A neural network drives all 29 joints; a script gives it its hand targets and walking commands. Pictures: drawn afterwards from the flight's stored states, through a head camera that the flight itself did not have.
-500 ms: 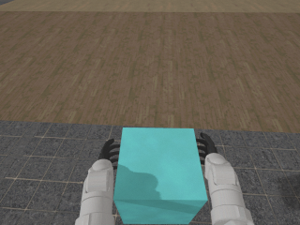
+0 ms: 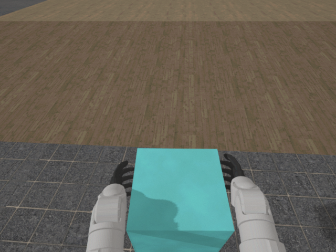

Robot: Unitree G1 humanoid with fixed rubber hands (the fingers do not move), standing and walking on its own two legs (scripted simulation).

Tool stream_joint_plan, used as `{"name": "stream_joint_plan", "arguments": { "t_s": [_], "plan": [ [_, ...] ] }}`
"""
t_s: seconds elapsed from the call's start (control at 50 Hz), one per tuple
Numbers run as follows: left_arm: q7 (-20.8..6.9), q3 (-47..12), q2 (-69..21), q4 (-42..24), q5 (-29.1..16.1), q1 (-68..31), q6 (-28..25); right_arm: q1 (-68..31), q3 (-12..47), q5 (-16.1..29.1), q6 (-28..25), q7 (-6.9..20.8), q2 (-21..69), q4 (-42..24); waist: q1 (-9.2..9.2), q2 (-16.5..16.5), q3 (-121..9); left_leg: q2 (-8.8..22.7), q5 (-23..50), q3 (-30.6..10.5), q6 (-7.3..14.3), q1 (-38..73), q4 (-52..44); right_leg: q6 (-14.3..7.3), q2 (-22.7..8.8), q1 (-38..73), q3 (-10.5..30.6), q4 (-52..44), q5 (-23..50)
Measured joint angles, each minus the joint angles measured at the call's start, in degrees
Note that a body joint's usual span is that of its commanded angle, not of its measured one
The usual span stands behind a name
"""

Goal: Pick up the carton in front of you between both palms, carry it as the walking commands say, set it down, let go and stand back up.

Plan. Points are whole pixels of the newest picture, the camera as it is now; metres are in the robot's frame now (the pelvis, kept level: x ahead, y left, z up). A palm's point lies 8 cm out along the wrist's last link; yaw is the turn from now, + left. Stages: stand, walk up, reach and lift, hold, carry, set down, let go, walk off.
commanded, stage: hold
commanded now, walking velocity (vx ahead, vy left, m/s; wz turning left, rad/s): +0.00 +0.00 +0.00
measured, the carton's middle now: (176, 206) +0.28 +0.00 -0.05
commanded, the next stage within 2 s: carry in 0.52 s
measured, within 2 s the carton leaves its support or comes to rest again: neither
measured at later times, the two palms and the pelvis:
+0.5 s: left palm (115, 190) +0.28 +0.15 +0.05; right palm (240, 183) +0.28 -0.15 +0.06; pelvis -0.02 +0.00 +0.00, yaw +0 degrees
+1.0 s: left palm (124, 143) +0.38 +0.14 +0.10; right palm (236, 139) +0.39 -0.16 +0.10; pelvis +0.12 -0.01 +0.00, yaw -2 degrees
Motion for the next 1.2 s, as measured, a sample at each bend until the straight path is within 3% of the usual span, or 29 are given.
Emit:
{"name": "stream_joint_plan", "arguments": {
  "t_s": [0.14,0.5,0.54,0.58,0.64,0.68,0.74,0.8,0.88,0.96,1.0,1.04,1.08,1.12,1.16,1.2],
  "plan": [
    [0.41,-1.91,0.35,-3.95,-1.23,1.59,2.5,1.56,1.98,1.27,2.71,-0.44,-0.4,-4.09,-0.42,0.04,-0.46,0.12,0.72,-0.24,-0.07,1.69,-1.43,-0.06,0.02,1.85,-0.19,-1.65,0.79],
    [-0.7,1.62,-0.71,-0.71,1.17,-2.81,3.38,-2.59,-1.98,-1.17,3.32,0.53,0.74,-0.96,-0.29,-0.06,0.98,-0.04,0.63,-0.07,0.02,0.85,0.71,0.09,0.04,0.92,-0.02,0.59,0.67],
    [-0.67,1.59,-0.65,-0.69,0.98,-2.7,3.49,-2.57,-1.86,-1.05,3.65,0.41,0.71,-1.09,-0.02,0.11,-1.11,0.01,-0.35,0.41,-0.06,-1.78,2.34,0.23,-0.02,-2.15,0.0,2.86,-0.87],
    [-0.53,1.33,-0.45,-1.58,0.29,-1.98,3.77,-2.1,-1.01,-0.48,4.03,0.08,0.59,-1.74,0.4,0.19,-3.44,0.04,-4.08,1.29,0.05,-4.42,4.19,0.23,-0.52,-5.91,-0.45,6.44,-7.48],
    [-0.05,0.62,0.03,-4.8,-1.63,-0.99,4.72,-1.58,0.82,0.6,5.45,-0.55,0.45,-4.91,1.1,1.3,-5.56,1.1,-3.61,2.45,0.33,-6.98,4.77,0.4,-1.39,-10.87,-4.59,11.62,-10.49],
    [0.41,-0.22,0.41,-7.3,-3.42,-0.9,6.03,-0.79,1.96,1.67,7.1,-1.18,0.2,-8.46,1.32,1.8,-6.54,1.86,-3.76,2.68,0.09,-8.71,6.68,-0.2,-1.34,-10.78,-6.85,8.69,-8.56],
    [1.65,-1.96,-0.3,-10.95,-5.21,-0.76,9.01,1.67,2.35,3.93,10.59,-1.59,-0.64,-14.89,0.62,1.82,-8.15,2.84,-12.13,4.37,-0.08,-13.77,16.62,-1.99,-1.15,-10.67,-8.36,6.52,-2.46],
    [2.9,-4.35,0.19,-15.72,-6.61,0.83,13.15,3.16,3.41,6.67,14.84,-2.73,-1.29,-19.73,-0.28,0.63,-9.15,3.19,-12.49,7.59,-0.21,-19.03,23.93,-2.53,-2.04,-8.81,-8.63,2.19,-2.29],
    [3.92,-5.48,0.72,-24.53,-8.69,3.4,18.46,4.41,5.52,9.65,19.7,-4.0,-1.72,-26.58,-0.64,-0.34,-9.54,3.29,-8.56,10.36,-0.77,-22.36,19.98,-1.8,-3.07,-5.52,-8.17,-3.9,-1.13],
    [4.9,-6.99,1.11,-32.48,-10.15,6.46,22.83,7.44,7.71,11.07,23.6,-5.47,-1.42,-34.04,0.25,-0.73,-10.11,2.86,-4.6,13.19,-0.79,-21.61,10.25,-1.0,-3.55,-2.84,-8.06,-4.4,-4.06],
    [5.33,-7.62,1.26,-36.04,-10.88,8.11,24.96,8.74,8.71,11.61,25.61,-5.69,-1.64,-37.1,0.94,-0.75,-10.23,2.37,-2.2,15.37,-0.33,-18.57,4.26,-0.29,-3.77,-2.47,-7.69,-0.37,-8.04],
    [5.68,-7.31,1.43,-38.97,-11.61,9.74,26.65,9.58,10.14,11.77,26.87,-5.84,-1.67,-38.63,1.22,-1.52,-10.57,2.0,2.07,16.89,2.2,-17.38,4.46,-0.07,-4.98,-5.64,-7.75,10.3,-13.24],
    [6.21,-6.92,1.48,-40.65,-12.54,11.67,28.47,10.64,11.33,11.89,28.27,-6.0,-1.76,-38.86,0.9,-1.21,-10.49,2.28,-0.81,17.74,3.75,-16.66,7.19,-0.69,-5.06,-12.39,-7.82,25.34,-14.7],
    [6.89,-7.45,1.47,-41.44,-13.08,12.59,30.07,12.12,11.58,12.34,29.9,-6.41,-1.84,-40.22,0.23,-0.12,-10.1,2.62,-3.04,17.72,3.86,-14.19,6.03,-1.34,-5.04,-19.12,-8.86,35.74,-13.61],
    [6.98,-7.93,1.48,-41.69,-13.46,12.75,30.84,13.33,11.34,12.85,30.93,-6.87,-1.86,-41.84,-0.63,0.64,-9.85,2.71,-3.14,17.34,3.02,-10.95,2.89,-1.23,-5.8,-24.17,-9.97,37.38,-9.92],
    [6.99,-8.24,1.47,-42.01,-13.64,12.65,31.0,13.78,11.08,13.25,31.38,-7.18,-1.87,-43.05,-1.43,1.2,-9.71,2.88,-3.21,16.97,2.49,-7.52,-0.4,-0.5,-6.52,-27.56,-10.72,33.2,-6.17]
  ]
}}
